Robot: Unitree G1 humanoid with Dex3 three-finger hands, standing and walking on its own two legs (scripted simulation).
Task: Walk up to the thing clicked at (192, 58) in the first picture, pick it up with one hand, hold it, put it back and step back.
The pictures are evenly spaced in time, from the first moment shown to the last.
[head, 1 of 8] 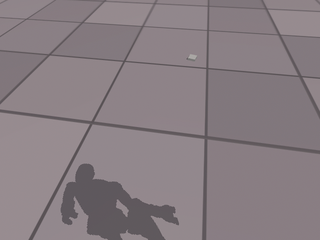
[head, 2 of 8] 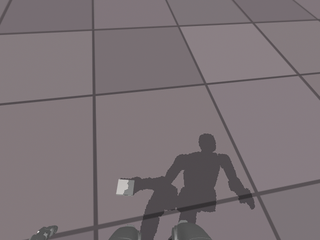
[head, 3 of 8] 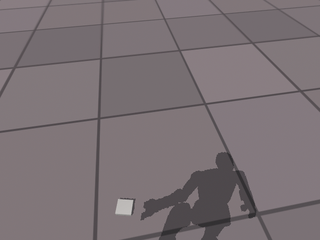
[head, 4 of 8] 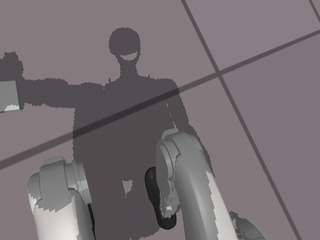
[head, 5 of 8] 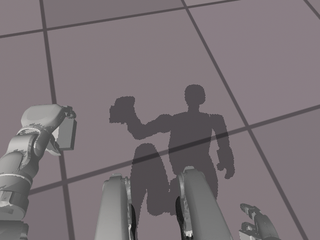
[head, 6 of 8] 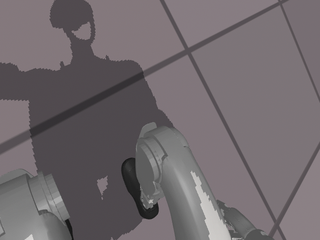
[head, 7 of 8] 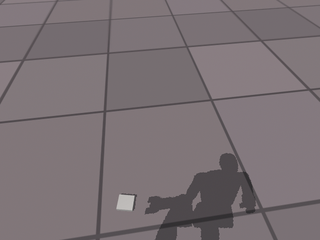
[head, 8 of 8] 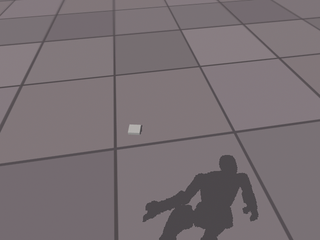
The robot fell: no
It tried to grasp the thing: yes
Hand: left
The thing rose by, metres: 0.69
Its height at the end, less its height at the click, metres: +0.00
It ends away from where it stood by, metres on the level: 0.03
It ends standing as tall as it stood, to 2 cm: yes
